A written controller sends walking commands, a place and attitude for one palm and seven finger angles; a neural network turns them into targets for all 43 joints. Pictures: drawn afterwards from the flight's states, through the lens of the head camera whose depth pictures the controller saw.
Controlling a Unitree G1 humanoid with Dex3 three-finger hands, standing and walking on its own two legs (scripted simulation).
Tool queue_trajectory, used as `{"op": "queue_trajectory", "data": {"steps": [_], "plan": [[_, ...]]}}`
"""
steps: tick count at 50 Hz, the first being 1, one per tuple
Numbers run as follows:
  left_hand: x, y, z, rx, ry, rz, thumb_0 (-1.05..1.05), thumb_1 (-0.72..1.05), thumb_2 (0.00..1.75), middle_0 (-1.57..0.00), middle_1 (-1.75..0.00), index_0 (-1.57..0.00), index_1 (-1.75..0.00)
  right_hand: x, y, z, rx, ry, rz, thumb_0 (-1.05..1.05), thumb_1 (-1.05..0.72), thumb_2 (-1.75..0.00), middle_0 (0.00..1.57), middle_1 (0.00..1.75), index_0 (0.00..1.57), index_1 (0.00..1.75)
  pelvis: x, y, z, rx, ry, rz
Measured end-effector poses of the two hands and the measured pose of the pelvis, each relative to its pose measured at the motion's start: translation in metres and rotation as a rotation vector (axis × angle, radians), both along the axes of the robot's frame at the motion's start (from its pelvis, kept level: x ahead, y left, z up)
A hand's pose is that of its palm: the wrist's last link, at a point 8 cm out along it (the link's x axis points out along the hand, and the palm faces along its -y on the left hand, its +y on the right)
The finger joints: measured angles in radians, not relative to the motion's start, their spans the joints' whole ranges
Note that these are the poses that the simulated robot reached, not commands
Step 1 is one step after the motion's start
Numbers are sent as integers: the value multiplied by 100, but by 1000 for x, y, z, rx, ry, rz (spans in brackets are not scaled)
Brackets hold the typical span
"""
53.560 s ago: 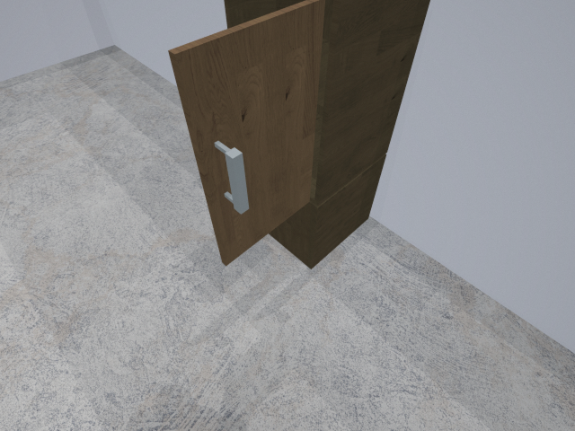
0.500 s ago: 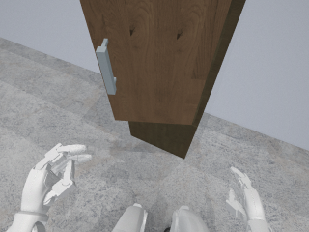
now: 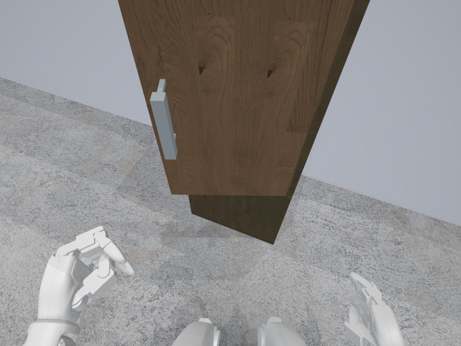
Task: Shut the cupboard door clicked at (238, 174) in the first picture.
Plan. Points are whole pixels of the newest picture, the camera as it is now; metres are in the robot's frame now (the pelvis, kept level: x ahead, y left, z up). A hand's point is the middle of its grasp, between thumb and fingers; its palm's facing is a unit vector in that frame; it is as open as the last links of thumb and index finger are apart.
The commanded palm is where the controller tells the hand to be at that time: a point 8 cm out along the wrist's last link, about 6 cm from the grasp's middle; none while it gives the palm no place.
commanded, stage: raise the hand and make a fist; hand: left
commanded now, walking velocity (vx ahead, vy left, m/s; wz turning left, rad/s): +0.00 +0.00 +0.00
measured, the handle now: (166, 121) +0.51 +0.17 +0.07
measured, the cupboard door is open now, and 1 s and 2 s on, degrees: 22 22 22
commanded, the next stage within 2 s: bring the fist close to the handle in 0.80 s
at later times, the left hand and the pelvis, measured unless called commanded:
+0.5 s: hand (113, 248) +0.25 +0.19 +0.07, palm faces +0.05 -1.00 -0.03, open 3.1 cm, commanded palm +0.21 +0.24 +0.08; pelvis +0.02 +0.00 +0.01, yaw +0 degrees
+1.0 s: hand (129, 248) +0.25 +0.17 +0.08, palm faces +0.06 -1.00 -0.04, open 3.1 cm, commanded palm +0.23 +0.22 +0.08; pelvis +0.01 -0.01 +0.01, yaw +0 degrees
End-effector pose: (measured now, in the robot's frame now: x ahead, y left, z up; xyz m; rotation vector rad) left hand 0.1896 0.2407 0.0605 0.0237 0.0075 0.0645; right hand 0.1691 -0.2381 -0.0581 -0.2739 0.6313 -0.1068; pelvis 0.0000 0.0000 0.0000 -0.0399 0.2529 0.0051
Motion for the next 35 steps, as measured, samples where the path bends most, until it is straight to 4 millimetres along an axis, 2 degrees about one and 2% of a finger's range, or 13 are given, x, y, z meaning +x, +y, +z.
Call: {"op": "queue_trajectory", "data": {"steps": [7,14,25,35], "plan": [[8,4,7,5,4,-4,2,90,90,-118,-137,-118,-137,23,25,10,32,-33,52,2,-91,-90,21,30,20,30,6,7,5,-9,-5,6],[17,9,11,6,9,1,2,90,90,-126,-146,-127,-146,27,34,10,47,-11,73,1,-90,-90,21,30,21,30,11,8,8,-12,-7,10],[32,5,16,3,18,-15,2,90,90,-129,-150,-130,-150,11,17,7,31,52,25,2,-90,-90,21,30,21,30,15,4,13,-7,-13,6],[32,-5,14,0,14,-9,2,90,90,-130,-150,-130,-150,7,0,6,23,58,-2,2,-91,-90,21,30,20,30,16,-4,13,3,-12,-1]]}}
